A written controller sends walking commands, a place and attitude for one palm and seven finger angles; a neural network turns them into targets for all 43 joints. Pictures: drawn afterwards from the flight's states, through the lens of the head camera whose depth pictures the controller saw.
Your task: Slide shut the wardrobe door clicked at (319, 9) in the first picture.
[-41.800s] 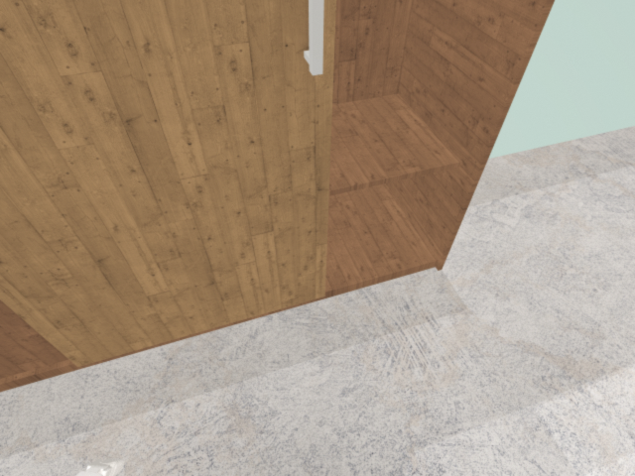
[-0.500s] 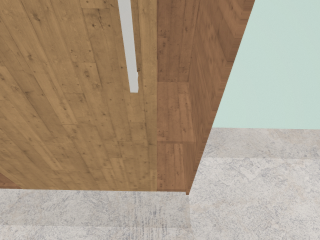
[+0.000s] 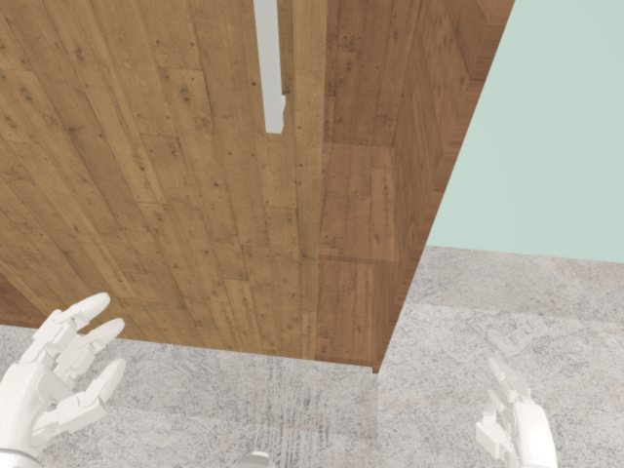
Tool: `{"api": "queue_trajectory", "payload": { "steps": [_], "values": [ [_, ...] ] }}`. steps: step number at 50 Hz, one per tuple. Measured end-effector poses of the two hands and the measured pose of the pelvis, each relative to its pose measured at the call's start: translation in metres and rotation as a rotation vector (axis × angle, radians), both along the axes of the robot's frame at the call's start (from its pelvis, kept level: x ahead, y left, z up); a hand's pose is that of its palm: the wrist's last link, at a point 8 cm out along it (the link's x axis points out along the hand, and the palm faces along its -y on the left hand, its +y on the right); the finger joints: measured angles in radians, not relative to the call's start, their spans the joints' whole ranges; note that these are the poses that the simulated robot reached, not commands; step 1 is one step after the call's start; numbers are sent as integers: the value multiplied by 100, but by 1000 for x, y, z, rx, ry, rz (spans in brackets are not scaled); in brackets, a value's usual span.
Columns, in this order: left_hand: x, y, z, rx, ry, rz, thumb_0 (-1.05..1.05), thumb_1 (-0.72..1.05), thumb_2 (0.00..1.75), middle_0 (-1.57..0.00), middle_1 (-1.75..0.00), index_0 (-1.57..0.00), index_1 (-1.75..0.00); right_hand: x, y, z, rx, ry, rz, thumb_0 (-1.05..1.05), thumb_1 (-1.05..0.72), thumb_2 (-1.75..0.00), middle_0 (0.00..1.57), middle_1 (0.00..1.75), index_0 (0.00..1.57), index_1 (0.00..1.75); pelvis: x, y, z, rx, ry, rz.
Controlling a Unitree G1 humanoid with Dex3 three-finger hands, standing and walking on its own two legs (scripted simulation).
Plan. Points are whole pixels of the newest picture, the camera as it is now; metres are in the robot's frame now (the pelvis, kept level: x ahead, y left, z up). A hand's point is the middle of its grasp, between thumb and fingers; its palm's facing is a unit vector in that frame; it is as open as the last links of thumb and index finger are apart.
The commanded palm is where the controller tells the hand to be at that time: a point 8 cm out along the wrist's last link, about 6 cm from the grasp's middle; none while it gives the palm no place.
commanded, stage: raise the hand with hooked fingers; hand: left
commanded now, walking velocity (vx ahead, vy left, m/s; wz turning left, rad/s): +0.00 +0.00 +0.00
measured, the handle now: (272, 31) +0.51 +0.11 +0.31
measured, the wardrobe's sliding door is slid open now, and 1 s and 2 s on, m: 0.18 0.18 0.18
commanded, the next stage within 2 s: move the hooked fingers beside the handle in 1.64 s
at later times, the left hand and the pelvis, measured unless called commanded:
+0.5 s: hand (52, 288) +0.23 +0.28 +0.17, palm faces +0.06 -0.99 -0.10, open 11.8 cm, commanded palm +0.20 +0.33 +0.19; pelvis +0.01 +0.02 +0.04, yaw -1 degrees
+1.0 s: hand out of the picture +0.27 +0.30 +0.28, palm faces +0.10 -0.98 -0.15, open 13.9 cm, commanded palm +0.24 +0.34 +0.30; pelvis +0.01 +0.02 +0.05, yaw +1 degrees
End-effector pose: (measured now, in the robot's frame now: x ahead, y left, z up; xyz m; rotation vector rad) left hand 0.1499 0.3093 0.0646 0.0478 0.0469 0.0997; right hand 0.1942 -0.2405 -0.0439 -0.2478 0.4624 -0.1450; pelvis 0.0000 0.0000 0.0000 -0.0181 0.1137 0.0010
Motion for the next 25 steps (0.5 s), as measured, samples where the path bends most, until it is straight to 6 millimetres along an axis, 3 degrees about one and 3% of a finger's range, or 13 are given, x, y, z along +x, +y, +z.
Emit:
{"api": "queue_trajectory", "payload": {
  "steps": [7, 12, 17, 25],
  "values": [
    [22, -4, 34, 47, -58, -58, 1, 40, 68, -24, -62, -24, -63, -16, 4, 3, -10, 40, -4, 1, -91, -90, 20, 30, 21, 30, -3, -2, 10, -14, -48, 15],
    [44, 7, 61, 56, -54, -73, 1, 28, 63, -25, -70, -25, -70, -34, 8, 6, 31, 51, -46, 1, -90, -90, 20, 30, 21, 30, -1, 0, 20, -11, -66, -1],
    [52, 20, 82, 53, -68, -55, 1, 17, 58, -26, -77, -26, -78, -47, 10, 8, 45, 60, -69, 1, -90, -90, 20, 30, 21, 30, 3, 7, 28, -8, -78, -14],
    [60, 25, 109, 60, -114, -49, 1, -2, 50, -27, -89, -27, -90, -44, 18, 16, 31, 51, -52, 2, -90, -90, 20, 30, 21, 30, 6, 18, 36, -4, -108, -10]
  ]
}}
